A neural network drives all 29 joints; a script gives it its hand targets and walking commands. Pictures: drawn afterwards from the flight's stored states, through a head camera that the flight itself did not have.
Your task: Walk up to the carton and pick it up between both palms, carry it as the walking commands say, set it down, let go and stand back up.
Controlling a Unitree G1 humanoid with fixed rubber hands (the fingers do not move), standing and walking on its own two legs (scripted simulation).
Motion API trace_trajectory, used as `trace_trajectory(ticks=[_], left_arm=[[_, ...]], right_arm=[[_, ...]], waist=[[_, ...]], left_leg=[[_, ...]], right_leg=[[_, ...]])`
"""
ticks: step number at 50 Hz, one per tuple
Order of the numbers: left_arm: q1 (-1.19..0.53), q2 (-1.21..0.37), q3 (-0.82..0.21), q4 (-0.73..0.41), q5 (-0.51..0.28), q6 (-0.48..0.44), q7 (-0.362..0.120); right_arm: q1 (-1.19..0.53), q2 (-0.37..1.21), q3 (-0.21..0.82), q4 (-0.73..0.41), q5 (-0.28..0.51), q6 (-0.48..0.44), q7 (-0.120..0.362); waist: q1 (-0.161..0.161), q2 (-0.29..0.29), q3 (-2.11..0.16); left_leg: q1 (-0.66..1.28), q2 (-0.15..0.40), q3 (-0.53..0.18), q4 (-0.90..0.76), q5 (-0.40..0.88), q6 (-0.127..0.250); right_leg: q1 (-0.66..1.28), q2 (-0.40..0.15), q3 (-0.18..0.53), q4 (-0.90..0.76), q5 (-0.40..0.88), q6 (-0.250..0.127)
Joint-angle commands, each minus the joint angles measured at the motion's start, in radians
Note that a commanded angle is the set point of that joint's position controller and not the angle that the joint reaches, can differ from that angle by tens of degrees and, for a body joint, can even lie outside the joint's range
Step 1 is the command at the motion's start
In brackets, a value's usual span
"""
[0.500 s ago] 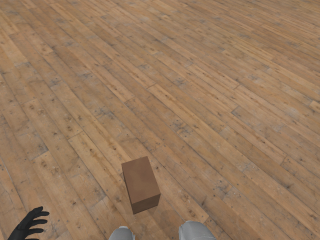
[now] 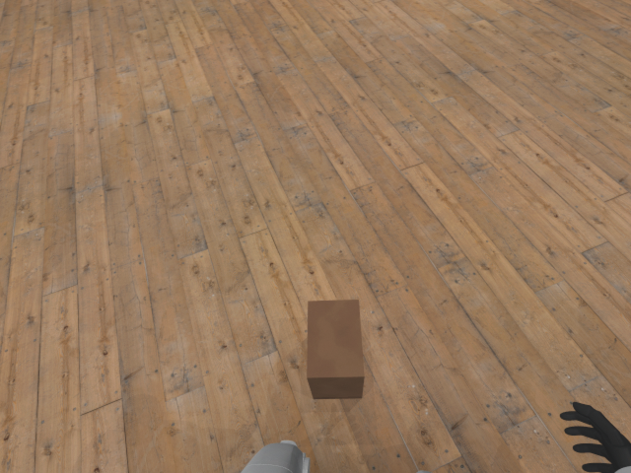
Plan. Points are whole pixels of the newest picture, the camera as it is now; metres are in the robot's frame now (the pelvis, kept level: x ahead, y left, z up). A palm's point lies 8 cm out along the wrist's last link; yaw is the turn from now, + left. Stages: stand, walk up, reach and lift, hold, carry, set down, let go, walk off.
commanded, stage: walk up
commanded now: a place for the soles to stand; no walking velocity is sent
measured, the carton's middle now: (335, 350) +0.48 +0.05 -0.64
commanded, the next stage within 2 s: reach and lift in 1.58 s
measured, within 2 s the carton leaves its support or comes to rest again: neither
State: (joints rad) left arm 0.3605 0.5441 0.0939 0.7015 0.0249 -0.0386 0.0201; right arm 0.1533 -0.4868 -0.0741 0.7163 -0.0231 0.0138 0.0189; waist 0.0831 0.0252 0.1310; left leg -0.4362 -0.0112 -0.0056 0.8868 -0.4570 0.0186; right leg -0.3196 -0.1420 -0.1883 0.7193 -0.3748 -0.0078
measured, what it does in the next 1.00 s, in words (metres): steps on the spot: left foot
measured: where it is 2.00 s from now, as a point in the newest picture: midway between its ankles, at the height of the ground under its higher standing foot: outside the picture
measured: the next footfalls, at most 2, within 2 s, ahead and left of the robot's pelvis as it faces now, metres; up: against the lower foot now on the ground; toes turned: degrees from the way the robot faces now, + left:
left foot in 0.06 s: +0.06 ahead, +0.14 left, +0.00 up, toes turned -3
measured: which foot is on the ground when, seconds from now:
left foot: up 0.00-0.04, down 0.06-1.00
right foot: down 0.00-1.00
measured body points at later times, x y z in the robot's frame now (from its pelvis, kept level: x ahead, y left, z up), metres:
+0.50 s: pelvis +0.01 +0.02 +0.01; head +0.02 +0.03 +0.46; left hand +0.10 +0.36 -0.09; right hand +0.16 -0.29 -0.09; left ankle +0.02 +0.14 -0.72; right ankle +0.04 -0.12 -0.72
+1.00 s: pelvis +0.03 +0.02 +0.03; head +0.04 +0.02 +0.47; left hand +0.10 +0.35 -0.09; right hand +0.19 -0.29 -0.08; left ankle +0.02 +0.14 -0.72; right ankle +0.04 -0.12 -0.72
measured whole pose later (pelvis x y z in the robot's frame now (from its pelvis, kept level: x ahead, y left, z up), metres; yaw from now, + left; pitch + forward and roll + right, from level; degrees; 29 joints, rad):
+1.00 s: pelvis +0.03 +0.02 +0.03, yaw +7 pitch -1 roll +0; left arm 0.07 0.41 0.01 1.07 0.01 -0.04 -0.01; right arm 0.06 -0.41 -0.01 1.07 -0.01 -0.02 0.01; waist 0.01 0.00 0.03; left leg -0.17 -0.02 -0.08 0.40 -0.21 0.00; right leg -0.14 -0.06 -0.10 0.36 -0.21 0.03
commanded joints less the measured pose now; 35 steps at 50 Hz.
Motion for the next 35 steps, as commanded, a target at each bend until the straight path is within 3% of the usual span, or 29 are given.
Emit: trace_trajectory(ticks=[1, 2, 3, 4, 5, 6, 7, 9, 10, 11, 12, 13, 14, 15, 16, 17, 18, 19, 20, 21, 23, 26, 35], left_arm=[[-0.005, 0.211, 0.043, -0.049, -0.005, -0.005, 0.001], [-0.017, 0.199, 0.034, -0.048, -0.012, -0.002, 0.0], [-0.006, 0.158, 0.019, -0.044, -0.018, -0.003, -0.001], [0.0, 0.087, -0.002, -0.059, -0.028, -0.007, -0.001], [-0.024, 0.056, -0.021, -0.081, -0.035, -0.002, 0.003], [-0.046, 0.116, -0.008, -0.045, -0.03, 0.005, 0.01], [-0.036, 0.113, -0.004, -0.023, -0.038, 0.002, 0.008], [0.015, 0.103, -0.002, 0.026, -0.034, -0.009, 0.01], [0.046, 0.099, 0.0, 0.052, -0.029, -0.015, 0.008], [0.041, 0.101, 0.003, 0.065, -0.018, -0.023, 0.007], [0.019, 0.121, 0.005, 0.064, 0.0, -0.03, 0.009], [-0.055, 0.178, 0.01, 0.047, 0.009, -0.038, 0.007], [-0.088, 0.207, 0.016, 0.062, 0.004, -0.037, 0.002], [-0.14, 0.194, 0.011, 0.063, 0.003, -0.034, -0.001], [-0.183, 0.172, 0.002, 0.065, 0.0, -0.029, -0.003], [-0.202, 0.131, -0.01, 0.076, -0.007, -0.024, -0.006], [-0.19, 0.09, -0.02, 0.093, -0.014, -0.019, -0.01], [-0.17, 0.07, -0.026, 0.118, -0.022, -0.016, -0.011], [-0.165, 0.065, -0.029, 0.139, -0.025, -0.015, -0.011], [-0.173, 0.064, -0.03, 0.156, -0.025, -0.018, -0.011], [-0.209, 0.074, -0.033, 0.175, -0.023, -0.025, -0.011], [-0.257, 0.077, -0.039, 0.2, -0.026, -0.023, -0.011], [-0.333, 0.061, -0.051, 0.274, -0.025, -0.008, -0.012]], right_arm=[[0.047, -0.119, -0.041, -0.035, 0.005, -0.013, 0.002], [0.077, -0.124, -0.047, -0.015, 0.002, -0.02, 0.0], [0.114, -0.148, -0.057, 0.005, -0.004, -0.03, -0.004], [0.171, -0.196, -0.071, 0.015, -0.018, -0.043, -0.01], [0.111, -0.265, -0.07, -0.01, -0.006, -0.044, -0.018], [0.088, -0.234, -0.063, -0.001, 0.012, -0.048, -0.017], [0.041, -0.207, -0.049, 0.001, 0.018, -0.046, -0.023], [-0.042, -0.188, -0.03, 0.009, 0.017, -0.041, -0.028], [-0.071, -0.175, -0.02, 0.017, 0.016, -0.036, -0.025], [-0.082, -0.154, -0.011, 0.022, 0.018, -0.031, -0.021], [-0.083, -0.12, 0.002, 0.02, 0.021, -0.028, -0.017], [-0.065, -0.102, 0.002, 0.031, 0.027, -0.027, -0.011], [-0.053, -0.111, 0.001, 0.062, 0.027, -0.025, -0.012], [-0.027, -0.119, 0.004, 0.085, 0.022, -0.027, -0.009], [-0.002, -0.118, 0.005, 0.108, 0.019, -0.032, -0.006], [-0.001, -0.13, 0.003, 0.122, 0.013, -0.039, -0.006], [-0.031, -0.16, -0.003, 0.121, 0.005, -0.049, -0.005], [-0.061, -0.178, -0.001, 0.123, 0.004, -0.055, -0.005], [-0.071, -0.175, 0.006, 0.13, 0.007, -0.055, -0.007], [-0.086, -0.159, 0.015, 0.139, 0.012, -0.053, -0.009], [-0.094, -0.127, 0.029, 0.163, 0.019, -0.052, -0.01], [-0.086, -0.123, 0.032, 0.202, 0.024, -0.049, -0.01], [-0.132, -0.117, 0.037, 0.265, 0.026, -0.036, -0.008]], waist=[[-0.046, -0.253, -0.13], [-0.074, -0.227, -0.14], [-0.1, -0.148, -0.167], [-0.13, 0.05, -0.221], [-0.121, 0.2, -0.18], [-0.117, 0.076, -0.161], [-0.092, 0.074, -0.147], [-0.057, 0.137, -0.138], [-0.041, 0.14, -0.146], [-0.03, 0.099, -0.143], [-0.029, 0.023, -0.133], [-0.059, -0.061, -0.104], [-0.073, -0.113, -0.099], [-0.094, -0.106, -0.08], [-0.112, -0.1, -0.067], [-0.114, -0.056, -0.052], [-0.086, 0.027, -0.051], [-0.058, 0.078, -0.074], [-0.049, 0.068, -0.094], [-0.042, 0.044, -0.103], [-0.053, 0.013, -0.127], [-0.072, 0.005, -0.169], [-0.074, -0.015, -0.178]], left_leg=[[0.082, -0.013, 0.064, -0.187, 0.064, 0.023], [0.192, -0.024, 0.068, -0.293, 0.135, 0.04], [0.323, -0.017, 0.006, -0.359, 0.143, 0.065], [0.466, 0.14, -0.239, -0.435, 0.174, 0.121], [0.38, 0.342, -0.554, -0.495, 0.226, 0.272], [0.295, 0.341, -0.487, -0.466, 0.282, 0.287], [0.236, 0.289, -0.405, -0.428, 0.345, 0.263], [0.141, 0.213, -0.259, -0.389, 0.445, 0.202], [0.076, 0.174, -0.205, -0.361, 0.427, 0.179], [0.011, 0.148, -0.184, -0.327, 0.317, 0.146], [-0.051, 0.115, -0.166, -0.277, 0.18, 0.102], [-0.056, 0.03, -0.113, -0.21, 0.068, 0.048], [0.021, 0.002, -0.063, -0.124, -0.01, 0.032], [0.076, 0.016, -0.06, -0.126, -0.03, 0.033], [0.129, 0.024, -0.066, -0.206, -0.003, 0.04], [0.157, 0.051, -0.131, -0.322, 0.022, 0.055], [0.122, 0.113, -0.266, -0.418, -0.009, 0.079], [0.083, 0.169, -0.34, -0.47, 0.03, 0.101], [0.059, 0.181, -0.333, -0.477, 0.099, 0.113], [0.036, 0.159, -0.283, -0.462, 0.146, 0.096], [0.064, 0.106, -0.196, -0.426, 0.265, 0.052], [0.164, 0.094, -0.159, -0.414, 0.418, 0.04], [0.191, 0.108, -0.152, -0.498, 0.433, 0.03]], right_leg=[[0.099, -0.187, 0.197, -0.186, 0.422, -0.157], [0.032, -0.174, 0.164, -0.144, 0.343, -0.134], [-0.052, -0.15, 0.128, -0.049, 0.299, -0.098], [-0.203, -0.088, 0.069, 0.16, 0.174, -0.038], [-0.347, 0.061, 0.078, 0.187, -0.231, 0.012], [-0.257, 0.027, 0.172, 0.245, -0.264, 0.015], [-0.216, 0.037, 0.181, 0.221, -0.245, 0.004], [-0.097, 0.06, 0.151, 0.093, -0.101, -0.015], [0.006, 0.088, 0.116, -0.002, -0.008, -0.021], [0.092, 0.1, 0.12, -0.089, 0.087, -0.031], [0.134, 0.044, 0.215, -0.172, 0.105, -0.047], [0.038, -0.099, 0.432, -0.294, -0.042, -0.099], [-0.041, -0.18, 0.522, -0.351, -0.147, -0.162], [-0.101, -0.184, 0.498, -0.342, -0.154, -0.176], [-0.137, -0.141, 0.422, -0.312, -0.13, -0.147], [-0.167, -0.073, 0.33, -0.262, -0.107, -0.095], [-0.148, 0.017, 0.243, -0.173, -0.09, -0.053], [-0.071, 0.075, 0.176, -0.112, -0.037, -0.027], [0.006, 0.083, 0.186, -0.131, -0.014, -0.026], [0.072, 0.073, 0.196, -0.176, 0.028, -0.029], [0.128, 0.023, 0.225, -0.236, 0.125, -0.038], [0.143, 0.0, 0.217, -0.26, 0.249, -0.035], [0.214, -0.005, 0.186, -0.343, 0.255, -0.018]])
